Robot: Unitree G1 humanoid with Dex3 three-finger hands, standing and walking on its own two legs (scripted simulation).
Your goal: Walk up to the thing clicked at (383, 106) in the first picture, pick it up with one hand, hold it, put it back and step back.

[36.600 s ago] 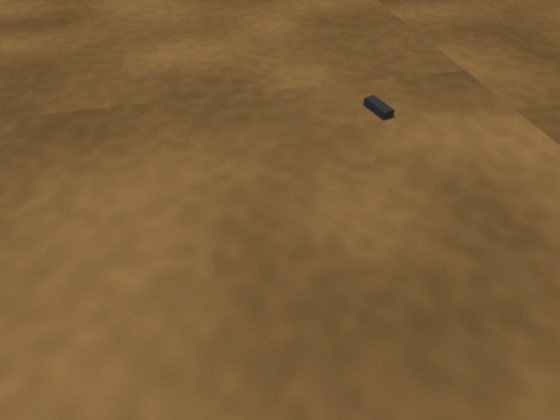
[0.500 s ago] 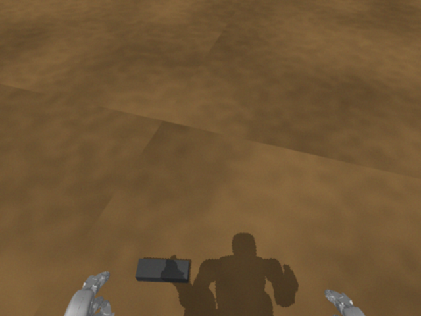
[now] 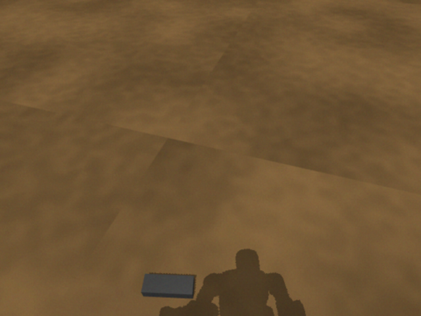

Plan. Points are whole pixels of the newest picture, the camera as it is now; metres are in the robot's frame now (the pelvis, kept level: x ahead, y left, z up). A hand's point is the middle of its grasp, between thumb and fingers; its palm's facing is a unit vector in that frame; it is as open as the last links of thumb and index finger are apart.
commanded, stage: stand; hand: left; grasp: from above
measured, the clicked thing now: (168, 286) +0.44 +0.21 -0.74
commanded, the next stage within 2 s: step back in 1.88 s
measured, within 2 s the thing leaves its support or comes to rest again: neither
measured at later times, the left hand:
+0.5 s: hand out of the picture +0.03 +0.23 -0.15, palm faces +0.02 -0.94 -0.33, open 7.4 cm
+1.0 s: hand out of the picture +0.07 +0.22 -0.15, palm faces +0.00 -0.94 -0.33, open 7.4 cm
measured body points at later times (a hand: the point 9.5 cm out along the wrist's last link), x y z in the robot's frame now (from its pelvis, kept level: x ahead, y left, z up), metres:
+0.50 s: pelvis -0.01 -0.01 +0.01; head -0.01 -0.01 +0.46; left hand +0.03 +0.28 -0.13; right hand +0.05 -0.30 -0.13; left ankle +0.02 +0.11 -0.74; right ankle +0.00 -0.15 -0.74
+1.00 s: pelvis +0.00 -0.02 +0.01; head +0.01 -0.02 +0.46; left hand +0.07 +0.27 -0.12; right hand +0.07 -0.31 -0.13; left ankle +0.02 +0.11 -0.74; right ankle +0.00 -0.15 -0.74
